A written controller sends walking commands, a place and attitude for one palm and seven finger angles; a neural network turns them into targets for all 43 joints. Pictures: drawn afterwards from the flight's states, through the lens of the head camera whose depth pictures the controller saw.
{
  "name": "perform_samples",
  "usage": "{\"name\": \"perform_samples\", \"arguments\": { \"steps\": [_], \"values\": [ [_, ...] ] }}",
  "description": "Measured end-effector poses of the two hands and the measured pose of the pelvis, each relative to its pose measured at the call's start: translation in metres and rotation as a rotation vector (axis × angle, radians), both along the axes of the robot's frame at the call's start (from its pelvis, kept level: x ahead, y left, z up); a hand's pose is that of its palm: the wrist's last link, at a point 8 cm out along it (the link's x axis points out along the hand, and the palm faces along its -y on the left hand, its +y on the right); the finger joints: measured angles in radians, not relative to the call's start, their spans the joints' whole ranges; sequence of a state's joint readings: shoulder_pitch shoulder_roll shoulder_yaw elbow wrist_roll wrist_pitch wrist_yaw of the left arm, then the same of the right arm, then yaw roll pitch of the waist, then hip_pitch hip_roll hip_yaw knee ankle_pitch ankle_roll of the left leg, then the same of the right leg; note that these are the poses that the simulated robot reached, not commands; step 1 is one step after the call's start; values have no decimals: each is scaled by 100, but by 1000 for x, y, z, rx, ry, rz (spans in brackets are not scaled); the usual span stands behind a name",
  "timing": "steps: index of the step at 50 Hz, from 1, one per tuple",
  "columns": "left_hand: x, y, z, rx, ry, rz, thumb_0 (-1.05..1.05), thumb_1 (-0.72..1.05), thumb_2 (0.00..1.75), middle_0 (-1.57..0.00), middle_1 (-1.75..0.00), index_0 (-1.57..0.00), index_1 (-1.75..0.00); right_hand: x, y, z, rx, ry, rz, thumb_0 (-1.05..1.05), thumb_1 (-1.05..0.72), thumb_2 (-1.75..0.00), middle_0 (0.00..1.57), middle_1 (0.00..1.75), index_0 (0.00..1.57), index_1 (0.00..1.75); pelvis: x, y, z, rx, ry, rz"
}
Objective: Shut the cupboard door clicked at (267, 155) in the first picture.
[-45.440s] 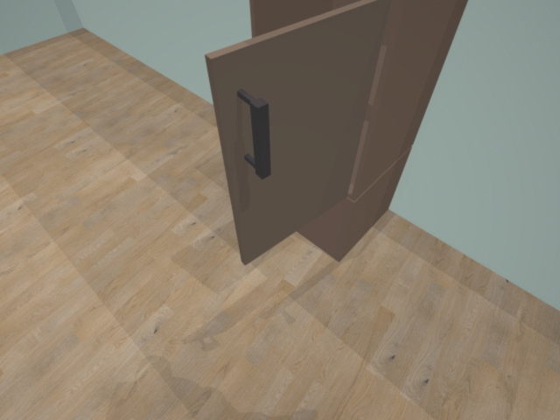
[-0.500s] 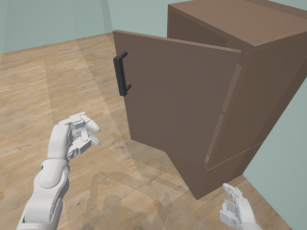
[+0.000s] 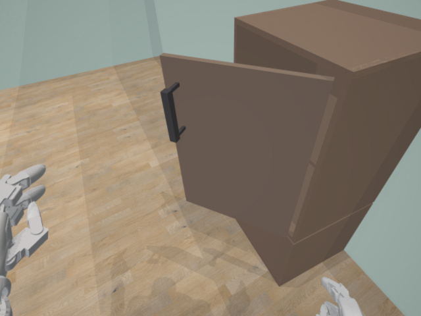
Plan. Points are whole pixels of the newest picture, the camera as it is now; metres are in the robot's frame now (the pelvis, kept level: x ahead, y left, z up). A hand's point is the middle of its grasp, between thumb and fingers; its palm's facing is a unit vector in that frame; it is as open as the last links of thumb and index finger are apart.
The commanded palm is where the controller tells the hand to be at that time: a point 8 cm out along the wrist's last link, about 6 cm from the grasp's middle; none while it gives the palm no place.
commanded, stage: draw the hand back to the body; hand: left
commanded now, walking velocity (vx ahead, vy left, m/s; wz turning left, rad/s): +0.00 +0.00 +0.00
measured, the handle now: (175, 113) +0.59 +0.18 +0.10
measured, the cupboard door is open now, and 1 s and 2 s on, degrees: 39 39 39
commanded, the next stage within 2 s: step back with the hand held close in 0.32 s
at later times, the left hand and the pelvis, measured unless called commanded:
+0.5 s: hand (54, 226) +0.19 +0.26 +0.16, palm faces +0.44 -0.79 -0.42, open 7.4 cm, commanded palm +0.14 +0.29 +0.17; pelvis +0.00 -0.01 +0.00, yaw +0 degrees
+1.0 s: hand (29, 251) +0.16 +0.29 +0.14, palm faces +0.38 -0.80 -0.47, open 7.4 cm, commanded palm +0.10 +0.32 +0.17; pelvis -0.04 +0.02 -0.01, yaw -1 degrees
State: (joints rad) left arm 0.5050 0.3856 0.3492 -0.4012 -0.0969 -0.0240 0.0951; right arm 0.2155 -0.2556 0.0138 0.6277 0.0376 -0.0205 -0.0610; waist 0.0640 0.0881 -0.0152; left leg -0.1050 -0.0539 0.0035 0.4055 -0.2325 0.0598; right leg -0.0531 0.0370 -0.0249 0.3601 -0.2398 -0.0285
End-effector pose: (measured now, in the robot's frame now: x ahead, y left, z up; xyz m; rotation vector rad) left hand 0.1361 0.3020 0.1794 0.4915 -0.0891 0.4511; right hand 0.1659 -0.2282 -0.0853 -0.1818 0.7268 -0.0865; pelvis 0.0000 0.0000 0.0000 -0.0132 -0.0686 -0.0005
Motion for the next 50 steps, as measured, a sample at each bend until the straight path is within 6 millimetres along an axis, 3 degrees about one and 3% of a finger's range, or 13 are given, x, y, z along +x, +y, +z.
{"name": "perform_samples", "arguments": {
  "steps": [3,11,20,37,43,50],
  "values": [
    [-5,3,1,-2,-16,30,2,89,90,-30,-40,-30,-40,7,0,2,-2,-24,12,1,-91,-90,20,30,20,30,-2,0,0,2,-3,7],
    [4,-9,-19,-85,10,11,2,89,90,-23,-32,-22,-32,15,5,9,2,-52,35,1,-91,-90,20,30,20,30,-5,-5,0,5,2,8],
    [9,-14,-1,-27,-28,-22,2,89,90,-22,-30,-21,-30,13,6,7,19,-56,25,1,-90,-90,20,30,20,30,-1,-8,0,4,-5,1],
    [11,-7,-12,36,46,-79,2,89,90,-21,-30,-21,-30,-8,-18,-5,-39,66,-91,1,-91,-90,20,30,20,30,-7,3,-5,2,95,-2],
    [3,11,-9,62,12,-74,2,89,90,-22,-30,-21,-30,-17,-13,5,-59,45,-114,1,-91,-90,20,30,20,30,-21,10,-7,0,96,-9],
    [-20,20,-16,51,-23,-89,2,89,90,-21,-30,-21,-30,-37,1,14,-88,13,-93,1,-91,-90,20,30,20,30,-44,19,-10,-10,95,-13]
  ]
}}
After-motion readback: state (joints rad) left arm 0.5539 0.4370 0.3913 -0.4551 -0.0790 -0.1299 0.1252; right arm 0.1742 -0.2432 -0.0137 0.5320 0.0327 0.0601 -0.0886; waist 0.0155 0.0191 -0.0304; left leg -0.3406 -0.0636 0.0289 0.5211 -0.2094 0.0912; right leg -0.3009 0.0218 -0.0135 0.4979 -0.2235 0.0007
